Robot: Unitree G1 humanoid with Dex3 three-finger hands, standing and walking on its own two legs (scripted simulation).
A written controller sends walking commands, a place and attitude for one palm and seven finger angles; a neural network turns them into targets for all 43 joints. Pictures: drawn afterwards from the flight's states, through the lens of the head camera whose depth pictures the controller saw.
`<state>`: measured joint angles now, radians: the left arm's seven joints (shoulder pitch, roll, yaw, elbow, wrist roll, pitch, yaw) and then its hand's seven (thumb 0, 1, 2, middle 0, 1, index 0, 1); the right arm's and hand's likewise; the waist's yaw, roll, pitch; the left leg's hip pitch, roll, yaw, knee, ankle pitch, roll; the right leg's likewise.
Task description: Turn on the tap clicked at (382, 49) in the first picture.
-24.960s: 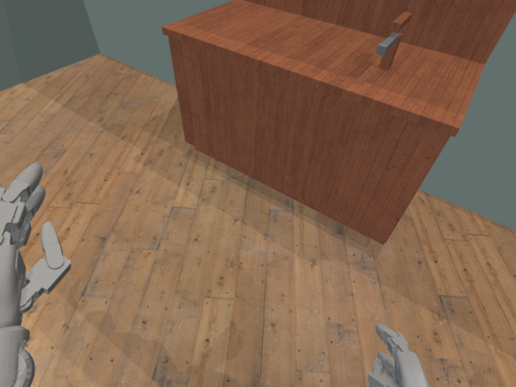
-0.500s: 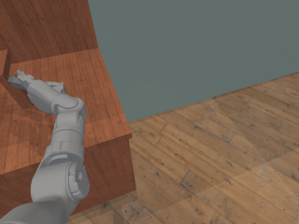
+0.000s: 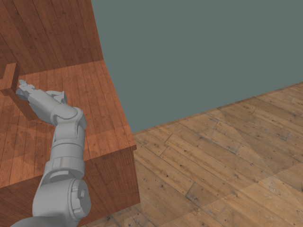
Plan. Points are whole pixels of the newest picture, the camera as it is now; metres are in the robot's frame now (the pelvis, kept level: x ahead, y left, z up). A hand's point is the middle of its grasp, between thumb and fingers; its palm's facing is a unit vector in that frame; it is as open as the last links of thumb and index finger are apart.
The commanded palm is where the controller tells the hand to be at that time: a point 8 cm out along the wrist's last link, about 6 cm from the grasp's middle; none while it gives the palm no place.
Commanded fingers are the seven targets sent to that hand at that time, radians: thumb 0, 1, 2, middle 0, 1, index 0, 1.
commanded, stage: lift the hand up off the lever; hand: left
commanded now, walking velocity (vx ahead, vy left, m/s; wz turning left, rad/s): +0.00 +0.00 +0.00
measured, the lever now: (55, 101) +0.46 +0.30 +0.09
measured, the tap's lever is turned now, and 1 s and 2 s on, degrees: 53 53 53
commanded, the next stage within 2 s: draw the hand back beside the body in 0.66 s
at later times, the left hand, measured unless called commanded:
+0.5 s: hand (61, 95) +0.41 +0.24 +0.16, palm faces +0.84 -0.54 -0.09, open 7.8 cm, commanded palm +0.36 +0.25 +0.16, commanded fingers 0.00 0.90 0.90 -0.15 -0.15 -0.15 -0.15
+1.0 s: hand (73, 96) +0.39 +0.20 +0.17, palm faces +0.44 -0.89 -0.04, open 7.8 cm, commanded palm +0.32 +0.25 +0.17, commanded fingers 0.00 0.90 0.90 -0.16 -0.19 -0.16 -0.19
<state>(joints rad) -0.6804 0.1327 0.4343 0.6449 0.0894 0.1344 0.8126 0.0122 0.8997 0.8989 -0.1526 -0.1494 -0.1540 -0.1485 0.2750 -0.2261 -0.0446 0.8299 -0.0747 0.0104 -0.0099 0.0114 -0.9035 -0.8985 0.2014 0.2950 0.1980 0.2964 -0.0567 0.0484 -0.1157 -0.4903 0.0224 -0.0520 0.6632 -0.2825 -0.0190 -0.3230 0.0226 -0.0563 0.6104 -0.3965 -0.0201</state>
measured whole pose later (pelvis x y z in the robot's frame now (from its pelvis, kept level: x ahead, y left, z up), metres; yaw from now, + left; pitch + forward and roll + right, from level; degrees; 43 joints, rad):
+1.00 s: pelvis +0.00 -0.01 +0.01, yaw -3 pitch +0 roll +0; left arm -0.38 0.20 0.30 0.32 -0.06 0.15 0.29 0.01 0.90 0.90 -0.16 -0.16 -0.16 -0.16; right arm 0.23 -0.23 -0.02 0.74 0.00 0.05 -0.10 0.01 -0.90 -0.90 0.20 0.30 0.20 0.30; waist -0.02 0.04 -0.08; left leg -0.29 0.04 0.01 0.52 -0.23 -0.02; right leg -0.16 0.03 0.00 0.51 -0.34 -0.02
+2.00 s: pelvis -0.02 +0.01 +0.02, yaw -2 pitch -6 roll -1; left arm 0.42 0.30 0.26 -0.39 -0.07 -0.11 0.12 0.01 0.89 0.90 -0.21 -0.30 -0.21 -0.30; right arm 0.17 -0.22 0.00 0.67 -0.02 -0.10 -0.07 0.02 -0.90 -0.90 0.20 0.30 0.20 0.30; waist 0.05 0.06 0.02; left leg -0.13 0.02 0.00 0.38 -0.15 -0.01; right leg 0.02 0.02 0.00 0.32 -0.24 -0.01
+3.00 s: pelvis -0.10 +0.04 +0.01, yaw -1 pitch -2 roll -3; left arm 0.43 0.34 0.32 -0.43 -0.03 -0.15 0.14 0.01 0.89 0.90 -0.21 -0.30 -0.21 -0.30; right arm 0.17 -0.23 0.00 0.57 0.00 -0.03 -0.10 0.02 -0.90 -0.90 0.20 0.30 0.20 0.30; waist 0.01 0.06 0.01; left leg -0.41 0.01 -0.02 0.51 -0.13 0.04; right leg -0.26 0.02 -0.01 0.48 -0.23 0.03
